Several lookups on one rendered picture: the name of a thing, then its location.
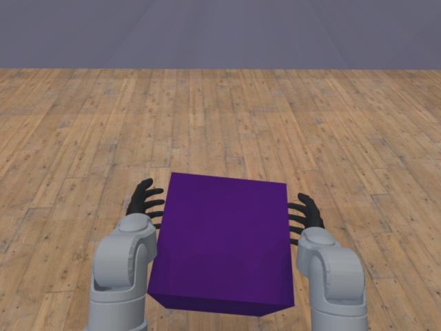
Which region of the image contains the left robot forearm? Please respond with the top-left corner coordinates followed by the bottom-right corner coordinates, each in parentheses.
top-left (82, 213), bottom-right (157, 331)

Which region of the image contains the carton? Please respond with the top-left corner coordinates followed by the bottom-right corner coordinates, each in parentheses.
top-left (147, 172), bottom-right (295, 317)

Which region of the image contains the right robot forearm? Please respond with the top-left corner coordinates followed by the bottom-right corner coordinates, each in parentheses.
top-left (296, 227), bottom-right (369, 331)

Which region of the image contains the left robot hand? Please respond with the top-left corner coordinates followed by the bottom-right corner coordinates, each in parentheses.
top-left (126, 178), bottom-right (165, 229)

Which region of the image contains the right robot hand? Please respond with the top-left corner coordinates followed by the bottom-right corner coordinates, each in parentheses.
top-left (288, 193), bottom-right (325, 246)

